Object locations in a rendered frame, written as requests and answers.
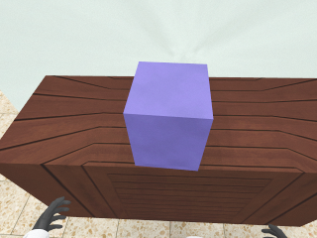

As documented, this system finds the pedestal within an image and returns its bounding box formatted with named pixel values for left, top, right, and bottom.
left=0, top=75, right=317, bottom=227

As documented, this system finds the right robot hand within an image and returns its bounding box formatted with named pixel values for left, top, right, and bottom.
left=261, top=224, right=287, bottom=238

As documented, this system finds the left robot hand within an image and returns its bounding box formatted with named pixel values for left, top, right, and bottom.
left=32, top=196, right=71, bottom=232

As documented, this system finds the carton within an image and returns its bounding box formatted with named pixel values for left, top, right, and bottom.
left=123, top=61, right=214, bottom=172

